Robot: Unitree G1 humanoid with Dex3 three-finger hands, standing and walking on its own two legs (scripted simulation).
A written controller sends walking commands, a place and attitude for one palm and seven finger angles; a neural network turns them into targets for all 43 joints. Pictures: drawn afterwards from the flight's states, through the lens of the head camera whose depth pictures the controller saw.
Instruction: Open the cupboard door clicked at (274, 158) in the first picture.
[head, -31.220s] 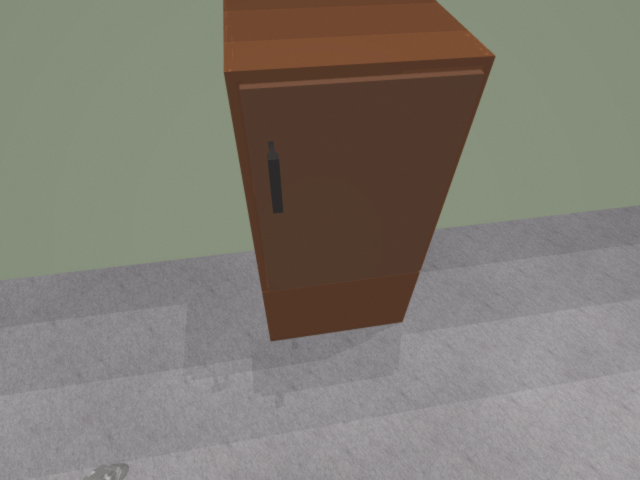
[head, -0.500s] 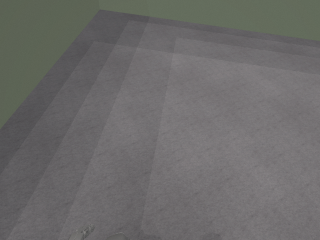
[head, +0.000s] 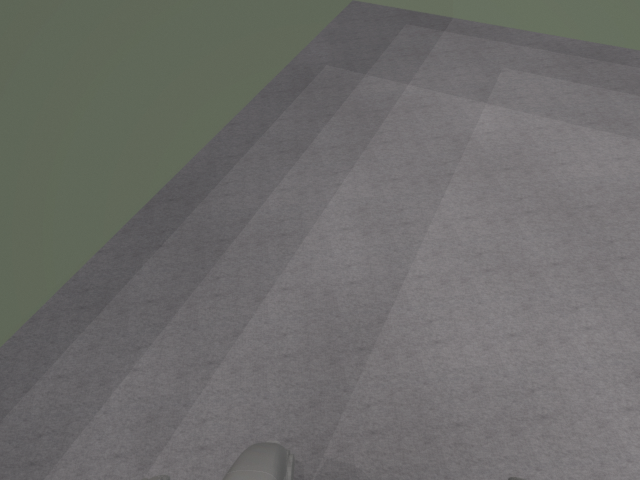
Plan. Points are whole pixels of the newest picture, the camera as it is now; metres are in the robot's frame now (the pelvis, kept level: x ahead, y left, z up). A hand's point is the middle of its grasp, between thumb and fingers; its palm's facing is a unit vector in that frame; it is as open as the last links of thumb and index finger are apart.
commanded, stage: turn to face it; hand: left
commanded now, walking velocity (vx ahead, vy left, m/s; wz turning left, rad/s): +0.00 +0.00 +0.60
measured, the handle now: out of the picture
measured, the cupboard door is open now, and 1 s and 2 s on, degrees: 41 41 41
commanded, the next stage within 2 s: none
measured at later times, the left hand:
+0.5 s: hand out of the picture +0.06 +0.21 -0.16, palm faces +0.33 -0.89 -0.30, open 7.4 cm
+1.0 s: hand out of the picture -0.03 +0.17 -0.18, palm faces +0.62 -0.75 -0.23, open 7.4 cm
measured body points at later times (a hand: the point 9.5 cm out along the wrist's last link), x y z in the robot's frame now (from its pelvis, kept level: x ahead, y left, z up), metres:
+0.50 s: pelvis +0.03 -0.04 -0.01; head +0.09 -0.04 +0.43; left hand +0.04 +0.25 -0.14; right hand +0.20 -0.25 -0.16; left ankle -0.01 +0.12 -0.74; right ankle +0.09 -0.15 -0.74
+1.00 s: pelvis +0.04 -0.04 -0.01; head +0.08 +0.01 +0.44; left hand -0.06 +0.21 -0.16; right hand +0.27 -0.18 -0.14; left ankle -0.02 +0.05 -0.74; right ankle +0.11 -0.17 -0.67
